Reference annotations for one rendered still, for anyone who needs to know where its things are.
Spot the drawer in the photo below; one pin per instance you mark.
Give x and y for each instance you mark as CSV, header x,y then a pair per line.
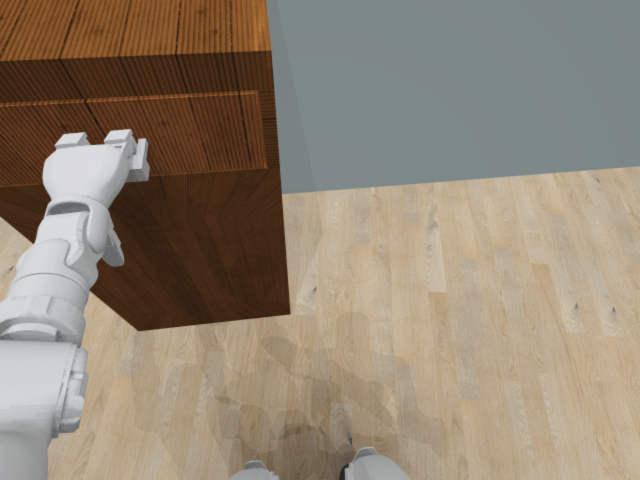
x,y
185,132

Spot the robot left hand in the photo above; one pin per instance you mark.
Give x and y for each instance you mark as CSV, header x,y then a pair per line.
x,y
98,172

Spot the robot shin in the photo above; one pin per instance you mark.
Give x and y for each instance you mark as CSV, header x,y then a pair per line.
x,y
254,464
365,452

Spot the robot right shin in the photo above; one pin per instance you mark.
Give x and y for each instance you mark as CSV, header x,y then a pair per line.
x,y
365,452

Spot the left robot forearm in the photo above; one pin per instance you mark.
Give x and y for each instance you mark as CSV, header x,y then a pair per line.
x,y
48,295

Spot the robot left shin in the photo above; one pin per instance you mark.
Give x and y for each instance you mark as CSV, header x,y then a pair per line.
x,y
254,464

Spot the cabinet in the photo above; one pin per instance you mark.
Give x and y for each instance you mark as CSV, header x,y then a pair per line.
x,y
199,247

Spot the left robot upper arm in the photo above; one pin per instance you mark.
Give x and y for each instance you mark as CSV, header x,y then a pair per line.
x,y
42,392

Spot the handle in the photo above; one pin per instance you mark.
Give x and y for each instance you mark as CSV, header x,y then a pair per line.
x,y
139,167

